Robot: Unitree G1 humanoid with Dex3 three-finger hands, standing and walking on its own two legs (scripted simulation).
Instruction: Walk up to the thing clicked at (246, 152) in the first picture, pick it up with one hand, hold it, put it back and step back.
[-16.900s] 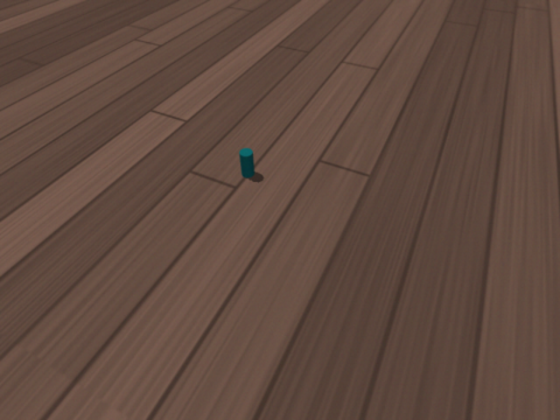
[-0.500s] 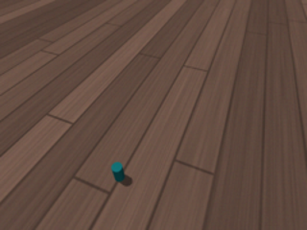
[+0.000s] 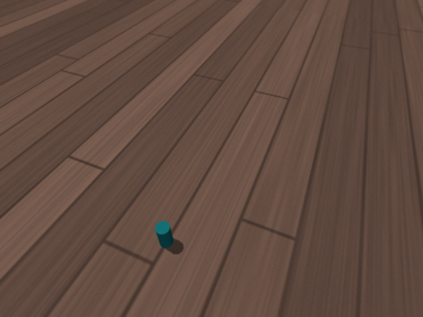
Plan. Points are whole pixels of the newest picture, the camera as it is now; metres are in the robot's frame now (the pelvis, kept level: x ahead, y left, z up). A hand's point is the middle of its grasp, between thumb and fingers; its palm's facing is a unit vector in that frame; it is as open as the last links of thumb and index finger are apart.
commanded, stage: stand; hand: left
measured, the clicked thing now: (164, 234) +0.66 +0.23 -0.71
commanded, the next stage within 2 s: walk up in 0.38 s
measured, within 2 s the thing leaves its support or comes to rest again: neither
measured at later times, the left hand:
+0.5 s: hand out of the picture +0.08 +0.26 -0.15, palm faces -0.01 -0.94 -0.34, open 7.4 cm
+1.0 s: hand (85, 293) +0.24 +0.29 -0.16, palm faces -0.12 -0.93 -0.36, open 7.4 cm
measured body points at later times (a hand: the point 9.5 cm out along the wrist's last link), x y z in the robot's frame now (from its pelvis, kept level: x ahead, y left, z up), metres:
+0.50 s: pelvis +0.02 +0.00 -0.01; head +0.02 +0.00 +0.44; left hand +0.08 +0.31 -0.13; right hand +0.09 -0.31 -0.13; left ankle +0.00 +0.12 -0.74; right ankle +0.02 -0.13 -0.75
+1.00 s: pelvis +0.15 +0.03 -0.02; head +0.17 +0.02 +0.43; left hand +0.25 +0.34 -0.13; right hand +0.14 -0.29 -0.13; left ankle +0.06 +0.13 -0.75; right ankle +0.27 -0.11 -0.73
